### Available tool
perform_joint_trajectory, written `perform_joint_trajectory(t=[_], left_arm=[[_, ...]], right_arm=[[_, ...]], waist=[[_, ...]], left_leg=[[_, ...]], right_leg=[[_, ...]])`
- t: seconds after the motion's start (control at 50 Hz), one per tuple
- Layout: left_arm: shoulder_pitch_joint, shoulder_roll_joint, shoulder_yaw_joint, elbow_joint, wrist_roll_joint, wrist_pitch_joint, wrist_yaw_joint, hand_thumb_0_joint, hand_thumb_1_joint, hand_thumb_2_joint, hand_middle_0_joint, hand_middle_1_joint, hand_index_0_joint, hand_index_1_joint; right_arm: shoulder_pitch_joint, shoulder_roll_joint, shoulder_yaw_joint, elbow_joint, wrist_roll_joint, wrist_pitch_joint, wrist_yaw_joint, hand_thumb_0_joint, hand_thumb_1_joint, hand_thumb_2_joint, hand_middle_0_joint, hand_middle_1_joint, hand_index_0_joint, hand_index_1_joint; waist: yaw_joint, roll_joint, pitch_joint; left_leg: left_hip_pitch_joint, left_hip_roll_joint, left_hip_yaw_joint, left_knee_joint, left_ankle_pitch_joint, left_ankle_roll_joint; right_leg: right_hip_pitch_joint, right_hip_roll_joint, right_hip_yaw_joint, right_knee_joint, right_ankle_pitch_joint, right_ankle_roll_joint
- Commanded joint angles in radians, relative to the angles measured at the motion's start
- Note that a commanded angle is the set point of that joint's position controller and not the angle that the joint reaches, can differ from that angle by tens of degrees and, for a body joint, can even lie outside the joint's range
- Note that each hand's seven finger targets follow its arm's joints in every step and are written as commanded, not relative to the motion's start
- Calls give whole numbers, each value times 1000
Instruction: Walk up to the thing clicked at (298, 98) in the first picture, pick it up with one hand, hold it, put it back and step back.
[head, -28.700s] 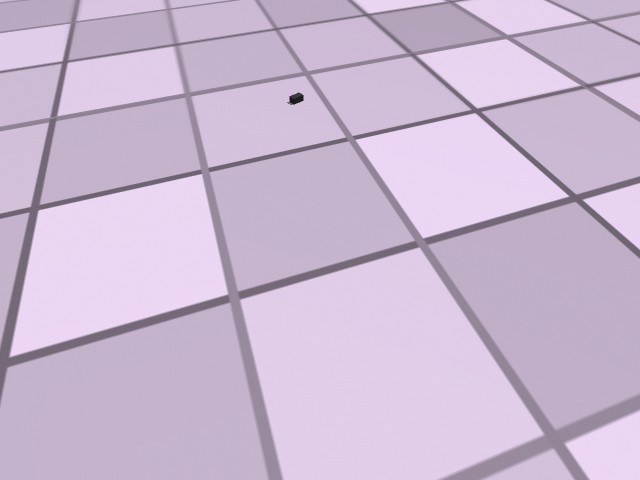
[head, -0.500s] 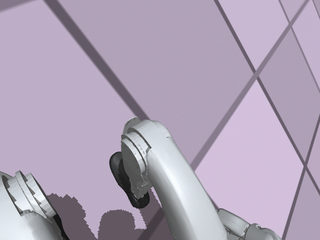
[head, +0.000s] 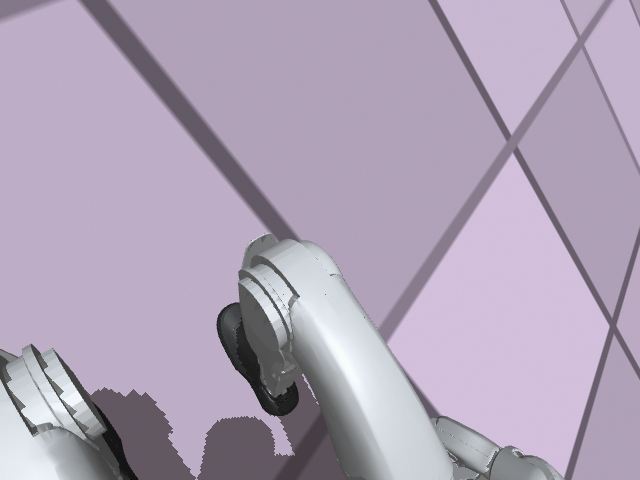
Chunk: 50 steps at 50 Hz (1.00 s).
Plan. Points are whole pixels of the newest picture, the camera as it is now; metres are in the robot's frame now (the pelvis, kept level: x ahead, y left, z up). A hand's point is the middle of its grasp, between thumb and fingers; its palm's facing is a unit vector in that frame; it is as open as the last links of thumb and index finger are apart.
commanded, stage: close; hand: left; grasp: from above
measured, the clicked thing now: out of the picture +0.42 +0.38 -0.30
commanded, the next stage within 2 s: settle in 0.46 s
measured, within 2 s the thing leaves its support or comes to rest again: leaves its support in 0.86 s
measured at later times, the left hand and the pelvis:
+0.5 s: hand out of the picture +0.41 +0.37 -0.26, palm faces -0.21 -0.37 -0.90, open 9.8 cm; pelvis +0.00 +0.00 +0.00, yaw +0 degrees
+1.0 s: hand out of the picture +0.42 +0.38 -0.24, palm faces -0.20 -0.37 -0.91, open 9.8 cm; pelvis +0.01 +0.00 +0.00, yaw +1 degrees
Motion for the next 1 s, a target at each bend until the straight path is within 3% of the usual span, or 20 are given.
perform_joint_trajectory(t=[0.0,0.16,0.18,0.3,0.32,0.42,0.54,0.56,0.72,0.74,0.76,0.8,0.86,0.92,0.98], left_arm=[[-207,256,-29,-114,7,0,34,0,535,361,-922,-455,-945,-429],[-224,239,-38,-102,16,10,33,0,603,380,-982,-447,-1002,-424],[-244,242,-55,-136,22,8,29,0,621,391,-994,-456,-1014,-433],[-213,236,-39,-114,11,17,31,0,675,405,-1031,-462,-1051,-438],[-239,230,-55,-147,13,18,26,0,682,396,-1038,-454,-1059,-431],[-212,224,-43,-102,10,25,25,0,714,394,-1058,-456,-1081,-431],[-211,208,-60,-116,6,23,19,0,756,400,-1098,-441,-1117,-420],[-229,220,-59,-132,14,21,17,0,740,411,-1116,-521,-1156,-490],[-226,216,-66,-188,0,34,-17,0,848,470,-1202,-530,-1236,-497],[-207,223,-49,-179,-1,35,-19,0,852,480,-1201,-539,-1236,-504],[-239,227,-66,-238,5,30,-28,0,840,474,-1197,-532,-1229,-500],[-194,231,-42,-222,6,39,-36,0,856,477,-1203,-543,-1238,-508],[-205,188,-52,-303,4,44,-56,0,836,544,-1197,-559,-1223,-533],[-193,165,-51,-344,15,58,-70,0,828,534,-1182,-558,-1210,-530],[-169,95,-69,-363,7,76,-84,0,859,512,-1202,-536,-1232,-506]], right_arm=[[193,-334,-90,29,8,-2,-9,0,-898,-902,199,300,199,300],[211,-344,-101,35,12,-3,-11,0,-897,-901,199,300,199,300],[208,-347,-105,32,11,-4,-10,0,-897,-901,199,300,199,300],[223,-341,-105,37,15,-6,-8,0,-896,-900,199,300,199,300],[220,-344,-108,29,14,-6,-6,0,-896,-900,199,300,199,300],[224,-346,-105,33,19,-4,-3,0,-895,-900,199,300,199,300],[214,-342,-104,28,19,-5,-4,0,-895,-900,199,300,199,300],[224,-340,-102,27,18,-6,-1,0,-917,-905,200,300,200,300],[230,-329,-109,22,30,3,-3,0,-915,-905,200,300,199,300],[241,-335,-116,25,29,7,-6,0,-913,-904,200,300,200,300],[245,-336,-126,27,31,8,-8,0,-915,-905,200,300,200,300],[248,-327,-133,33,36,16,-12,0,-914,-904,200,300,200,300],[256,-311,-155,42,41,23,-16,0,-912,-904,200,300,199,300],[266,-300,-173,51,51,29,-13,0,-909,-902,200,300,199,300],[261,-285,-197,45,61,33,-13,0,-905,-901,200,300,199,300]], waist=[[-60,565,-633],[-70,594,-624],[-72,606,-614],[-68,586,-617],[-72,597,-622],[-65,596,-621],[-67,589,-612],[-73,604,-607],[-47,619,-675],[-42,635,-707],[-39,650,-708],[-11,633,-728],[6,674,-771],[25,668,-799],[38,657,-819]], left_leg=[[436,59,107,-254,147,2],[468,65,84,-281,143,-7],[464,62,89,-274,143,-5],[460,59,93,-279,143,-3],[468,59,93,-270,154,-3],[470,65,81,-284,172,-8],[461,60,94,-276,150,-4],[460,58,93,-278,159,-3],[491,60,96,-279,192,-6],[505,61,99,-291,204,-8],[499,55,109,-283,205,-5],[476,54,122,-277,195,-1],[507,51,132,-291,207,-8],[495,47,133,-291,211,-5],[488,39,142,-317,200,-3]], right_leg=[[349,13,-83,-211,204,-68],[322,12,-102,-197,201,-74],[309,11,-95,-193,203,-73],[329,11,-94,-202,205,-72],[315,9,-91,-199,212,-71],[317,10,-103,-188,221,-74],[322,11,-93,-204,209,-71],[310,9,-97,-196,214,-73],[306,9,-89,-188,229,-76],[337,15,-89,-194,239,-80],[334,12,-83,-194,242,-79],[344,18,-75,-206,228,-80],[336,17,-72,-201,236,-87],[303,17,-68,-196,233,-90],[284,18,-58,-202,224,-94]])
